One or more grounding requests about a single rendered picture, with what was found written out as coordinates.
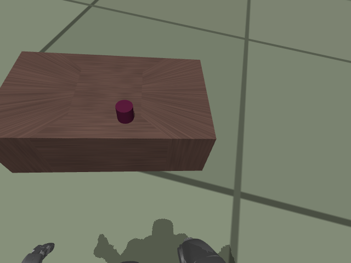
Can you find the left robot hand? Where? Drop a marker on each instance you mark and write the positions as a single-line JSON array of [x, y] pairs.
[[39, 253]]

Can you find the can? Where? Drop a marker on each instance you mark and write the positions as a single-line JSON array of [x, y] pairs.
[[124, 110]]

